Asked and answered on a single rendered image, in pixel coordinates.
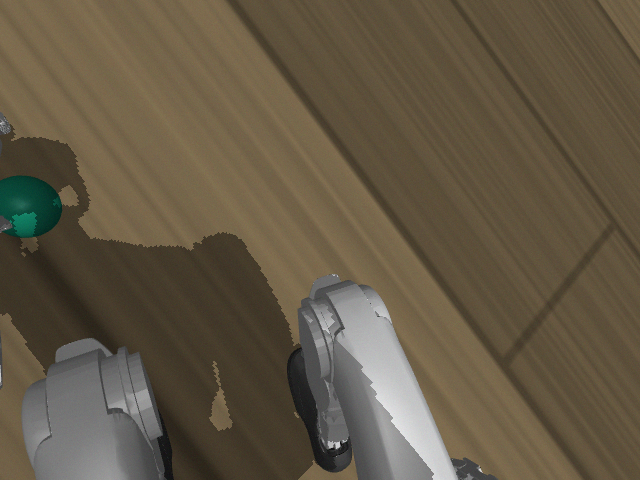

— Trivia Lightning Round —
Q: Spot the right robot hand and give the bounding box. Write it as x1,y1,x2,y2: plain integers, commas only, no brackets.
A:
450,457,499,480

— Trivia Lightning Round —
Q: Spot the ball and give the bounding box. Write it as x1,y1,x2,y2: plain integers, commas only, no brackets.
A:
0,175,62,238

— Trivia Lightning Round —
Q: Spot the right robot foot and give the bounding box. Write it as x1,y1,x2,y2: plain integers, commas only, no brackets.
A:
287,347,352,473

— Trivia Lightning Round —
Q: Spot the left robot foot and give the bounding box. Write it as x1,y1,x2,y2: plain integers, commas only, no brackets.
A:
157,408,174,480

